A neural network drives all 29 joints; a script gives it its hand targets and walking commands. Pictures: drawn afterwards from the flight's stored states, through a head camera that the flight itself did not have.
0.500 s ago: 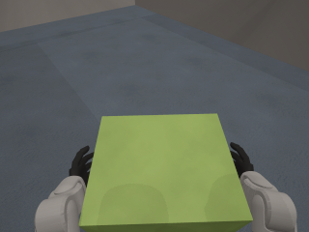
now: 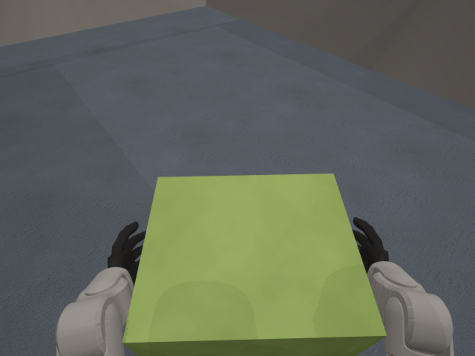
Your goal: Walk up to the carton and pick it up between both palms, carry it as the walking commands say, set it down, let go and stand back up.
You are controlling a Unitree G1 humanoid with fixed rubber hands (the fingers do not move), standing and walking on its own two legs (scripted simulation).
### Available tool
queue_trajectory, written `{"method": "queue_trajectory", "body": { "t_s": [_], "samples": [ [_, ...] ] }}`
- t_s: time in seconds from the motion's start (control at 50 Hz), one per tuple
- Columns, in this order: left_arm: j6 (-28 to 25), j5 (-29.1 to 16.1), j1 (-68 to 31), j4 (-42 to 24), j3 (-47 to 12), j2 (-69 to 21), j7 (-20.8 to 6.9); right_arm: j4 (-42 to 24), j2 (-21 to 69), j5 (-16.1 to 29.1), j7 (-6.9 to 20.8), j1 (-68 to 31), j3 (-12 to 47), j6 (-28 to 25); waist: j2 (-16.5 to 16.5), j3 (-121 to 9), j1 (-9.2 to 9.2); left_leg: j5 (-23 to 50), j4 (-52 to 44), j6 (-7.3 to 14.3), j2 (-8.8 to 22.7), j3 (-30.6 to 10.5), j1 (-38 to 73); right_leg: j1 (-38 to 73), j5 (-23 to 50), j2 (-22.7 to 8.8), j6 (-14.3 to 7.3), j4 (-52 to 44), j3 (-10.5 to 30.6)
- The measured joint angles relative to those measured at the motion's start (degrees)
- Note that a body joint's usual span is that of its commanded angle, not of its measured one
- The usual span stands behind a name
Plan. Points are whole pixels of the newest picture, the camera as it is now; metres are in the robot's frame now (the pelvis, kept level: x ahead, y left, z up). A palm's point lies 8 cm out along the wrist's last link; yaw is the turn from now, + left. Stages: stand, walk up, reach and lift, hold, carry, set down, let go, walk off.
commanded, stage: carry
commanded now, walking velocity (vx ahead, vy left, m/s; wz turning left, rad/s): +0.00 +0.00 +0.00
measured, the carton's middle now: (247, 283) +0.24 +0.00 +0.01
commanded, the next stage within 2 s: none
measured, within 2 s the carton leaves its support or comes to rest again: neither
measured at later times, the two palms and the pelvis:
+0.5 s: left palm (114, 299) +0.20 +0.19 +0.07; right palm (366, 280) +0.22 -0.18 +0.07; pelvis -0.02 +0.00 -0.01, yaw +3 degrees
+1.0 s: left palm out of the picture +0.05 +0.22 +0.06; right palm (352, 328) +0.15 -0.13 +0.07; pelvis -0.12 -0.02 -0.01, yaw +16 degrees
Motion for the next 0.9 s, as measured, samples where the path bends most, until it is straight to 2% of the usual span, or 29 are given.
{"method": "queue_trajectory", "body": {
  "t_s": [0.28,0.38,0.46,0.64,0.66,0.74,0.78,0.8,0.84,0.9],
  "samples": [
    [-1.48,0.46,-0.72,1.82,-0.08,0.16,-0.43,1.5,0.0,-0.62,0.44,-0.48,-0.12,-1.42,-0.02,0.06,0.05,-0.39,0.35,0.04,-0.02,0.08,-0.05,-0.09,-0.36,-0.11,0.11,0.37,0.12],
    [0.14,-0.34,0.8,-3.84,0.09,-0.4,-0.3,-3.86,-0.18,0.39,0.35,0.71,0.1,0.27,0.21,0.88,-0.65,-0.9,2.85,0.08,-0.29,-0.93,-2.36,-1.83,-1.3,-0.66,0.25,2.84,-0.92],
    [1.51,-0.65,1.67,-5.81,0.41,-0.6,-0.21,-5.48,0.2,0.62,0.25,1.21,0.07,1.66,0.42,1.56,-0.85,-1.44,6.05,0.1,-0.75,-2.17,-5.17,-4.16,-2.71,-1.47,0.15,6.51,-2.16],
    [2.12,-1.57,3.15,-7.9,0.99,-1.38,-0.06,-7.88,0.87,1.06,0.08,2.51,-0.22,2.68,1.3,3.72,0.35,1.22,8.62,-0.42,-1.82,-5.73,-10.28,-7.68,-2.18,-2.78,-0.94,9.79,-5.91],
    [2.1,-1.58,3.11,-8.13,0.96,-1.53,-0.04,-8.18,0.73,1.2,0.08,2.58,-0.29,2.66,1.22,3.93,0.39,0.91,9.45,-0.39,-1.83,-5.93,-10.95,-8.03,-2.19,-3.03,-1.07,10.36,-6.36],
    [2.23,-0.61,3.1,-8.46,0.22,-2.36,0.06,-8.22,-0.44,1.94,0.38,2.78,-0.66,2.6,-0.48,3.81,-0.21,-8.21,19.35,-0.61,-1.16,-3.58,-12.09,-9.68,-3.35,-5.4,-1.16,14.11,-8.03],
    [2.5,-0.04,3.17,-8.8,-0.1,-2.38,0.15,-7.78,-0.71,2.3,0.48,2.53,-0.74,2.63,-1.51,3.47,-1.13,-6.0,15.35,-0.28,-1.04,-2.98,-9.76,-10.69,-3.95,-7.08,-0.6,16.19,-8.85],
    [2.47,0.07,3.12,-8.57,-0.16,-1.96,0.17,-7.09,-0.46,2.24,0.49,2.23,-0.68,2.39,-1.78,3.43,-1.49,-4.58,15.51,0.28,-1.57,-3.24,-10.61,-11.66,-6.8,-7.27,0.35,17.72,-8.43],
    [2.74,-0.15,2.88,-7.82,-0.05,-0.62,0.19,-5.74,0.8,1.55,0.45,1.83,-0.58,2.1,-1.18,3.67,-1.49,-3.18,15.07,1.06,-1.76,-4.1,-11.85,-14.73,-14.47,-4.69,1.9,24.62,-4.16],
    [2.2,-1.52,2.51,-7.56,0.44,0.02,0.21,-6.83,2.6,1.05,0.36,2.16,-1.33,1.74,-0.74,3.47,-0.53,1.04,9.92,0.8,-2.22,-5.43,-11.86,-17.29,-13.46,-1.78,2.58,34.33,0.48]
  ]
}}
